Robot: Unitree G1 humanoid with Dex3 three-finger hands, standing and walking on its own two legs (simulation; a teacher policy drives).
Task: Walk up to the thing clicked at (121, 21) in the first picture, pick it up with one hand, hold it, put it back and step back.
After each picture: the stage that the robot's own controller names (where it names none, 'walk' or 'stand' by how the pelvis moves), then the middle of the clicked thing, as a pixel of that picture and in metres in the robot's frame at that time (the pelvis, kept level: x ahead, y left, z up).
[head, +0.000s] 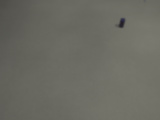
stand; (122, 23) +1.76 -0.53 -0.72
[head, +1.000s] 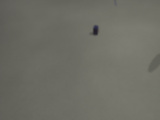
walk; (95, 30) +1.68 -0.05 -0.69
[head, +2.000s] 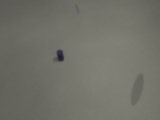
walk; (60, 55) +1.09 +0.29 -0.72
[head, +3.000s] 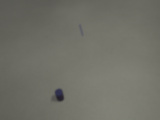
walk; (59, 95) +0.65 +0.25 -0.72
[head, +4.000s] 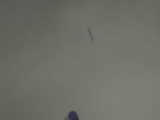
walk; (73, 117) +0.42 +0.17 -0.69
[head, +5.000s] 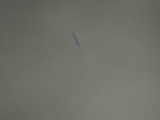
walk; out of the picture +0.35 +0.01 -0.69
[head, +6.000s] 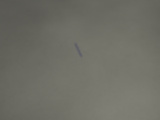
stand; out of the picture +0.32 +0.07 -0.72
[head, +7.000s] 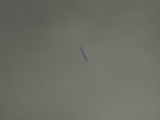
stand; out of the picture +0.30 +0.04 -0.72
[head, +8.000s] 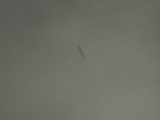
stand; out of the picture +0.34 +0.06 -0.73
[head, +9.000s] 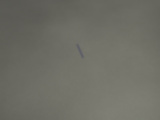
stand; out of the picture +0.32 +0.07 -0.73
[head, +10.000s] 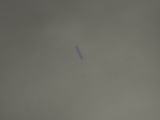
stand; out of the picture +0.32 +0.07 -0.73
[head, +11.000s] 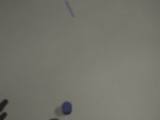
go down; (66, 108) +0.35 +0.07 -0.58
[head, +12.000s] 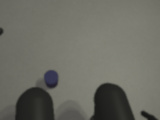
go down; (51, 79) +0.40 +0.11 -0.33
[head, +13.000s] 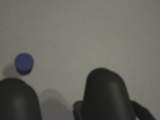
close in; (24, 65) +0.40 +0.13 -0.25
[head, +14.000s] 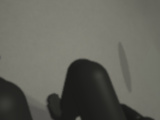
rest palm; out of the picture +0.41 +0.15 -0.23
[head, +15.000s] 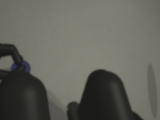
lift; (20, 70) +0.37 +0.16 -0.26
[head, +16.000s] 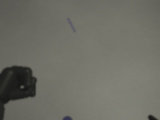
lift; out of the picture +0.33 +0.08 -0.59
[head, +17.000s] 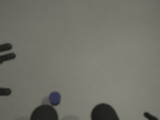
go down; (55, 99) +0.36 +0.09 -0.49
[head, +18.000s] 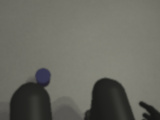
go down; (43, 78) +0.39 +0.12 -0.31
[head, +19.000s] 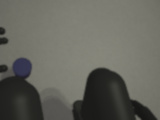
go down; (22, 69) +0.38 +0.14 -0.26
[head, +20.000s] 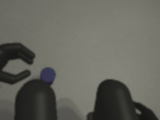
hold; (47, 77) +0.39 +0.12 -0.29
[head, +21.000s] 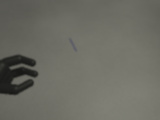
hold; out of the picture +0.33 +0.07 -0.64
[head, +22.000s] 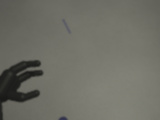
go down; out of the picture +0.33 +0.09 -0.64
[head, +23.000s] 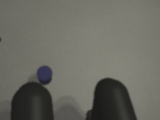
hold; (44, 75) +0.40 +0.12 -0.30
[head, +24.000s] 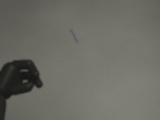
hold; out of the picture +0.34 +0.08 -0.62
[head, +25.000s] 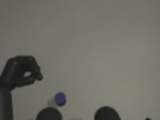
hold; (60, 99) +0.37 +0.09 -0.51
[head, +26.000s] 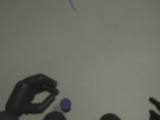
hold; (65, 105) +0.37 +0.09 -0.52
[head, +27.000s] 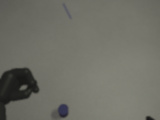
crouch; (63, 111) +0.36 +0.08 -0.58
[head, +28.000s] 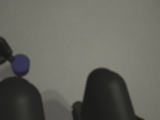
lower; (20, 66) +0.40 +0.15 -0.25
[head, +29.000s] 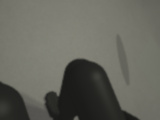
lower; out of the picture +0.40 +0.17 -0.24
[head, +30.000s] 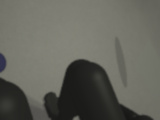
lower; out of the picture +0.39 +0.15 -0.23
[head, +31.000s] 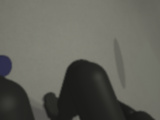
lower; out of the picture +0.38 +0.14 -0.23
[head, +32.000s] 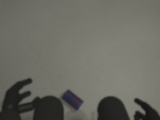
walk; (72, 99) +0.34 +0.03 -0.47
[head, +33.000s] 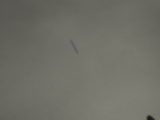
stand; out of the picture +0.25 +0.01 -0.68
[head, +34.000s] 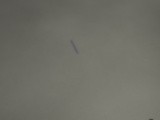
stand; out of the picture +0.23 +0.03 -0.68
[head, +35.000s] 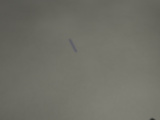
hold; out of the picture +0.22 +0.05 -0.68
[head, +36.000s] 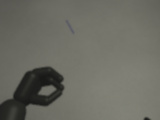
lower; out of the picture +0.22 +0.08 -0.63
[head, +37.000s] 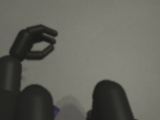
withdraw; (46, 108) +0.26 +0.11 -0.35
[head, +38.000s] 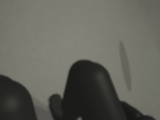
lower; out of the picture +0.25 +0.13 -0.26
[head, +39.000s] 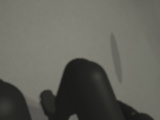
lower; out of the picture +0.25 +0.14 -0.27
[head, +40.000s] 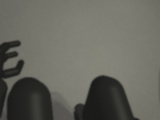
stand; (32, 104) +0.25 +0.13 -0.33
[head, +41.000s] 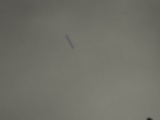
withdraw; out of the picture +0.18 +0.09 -0.67
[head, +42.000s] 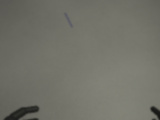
crouch; out of the picture +0.20 +0.10 -0.63
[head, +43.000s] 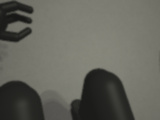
lower; (22, 104) +0.26 +0.14 -0.29
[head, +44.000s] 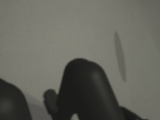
lower; out of the picture +0.27 +0.13 -0.27
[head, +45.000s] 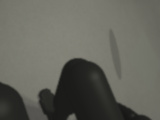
lower; out of the picture +0.28 +0.14 -0.27
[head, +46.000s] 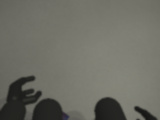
stand; (57, 115) +0.26 +0.09 -0.48
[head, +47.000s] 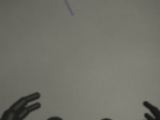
stand; out of the picture +0.21 +0.09 -0.58
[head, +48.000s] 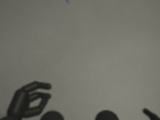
crouch; out of the picture +0.22 +0.10 -0.54
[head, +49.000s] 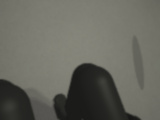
lower; out of the picture +0.25 +0.15 -0.28
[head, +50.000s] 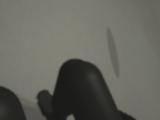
lower; out of the picture +0.25 +0.15 -0.27
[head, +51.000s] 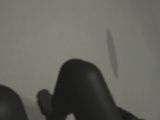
stand; out of the picture +0.25 +0.15 -0.28
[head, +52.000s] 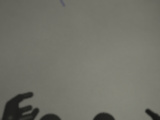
stand; out of the picture +0.22 +0.11 -0.56
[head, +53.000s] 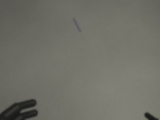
stand; out of the picture +0.20 +0.09 -0.63
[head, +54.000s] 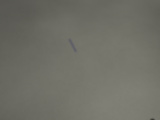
stand; out of the picture +0.18 +0.10 -0.68
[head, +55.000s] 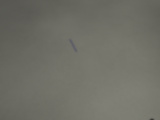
stand; out of the picture +0.18 +0.10 -0.68
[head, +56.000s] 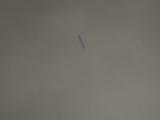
stand; out of the picture +0.19 +0.09 -0.72
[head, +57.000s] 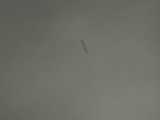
stand; out of the picture +0.19 +0.09 -0.75
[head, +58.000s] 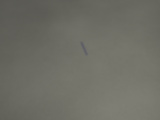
stand; out of the picture +0.18 +0.10 -0.75
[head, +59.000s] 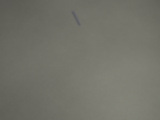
walk; out of the picture +0.25 +0.05 -0.73
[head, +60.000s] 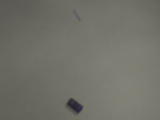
walk; (75, 105) +0.50 +0.10 -0.72
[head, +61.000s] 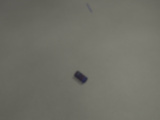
stand; (80, 77) +0.81 +0.10 -0.73
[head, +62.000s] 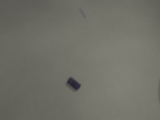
stand; (73, 83) +0.77 +0.08 -0.74
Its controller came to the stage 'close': yes
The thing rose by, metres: 0.01
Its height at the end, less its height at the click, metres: -0.02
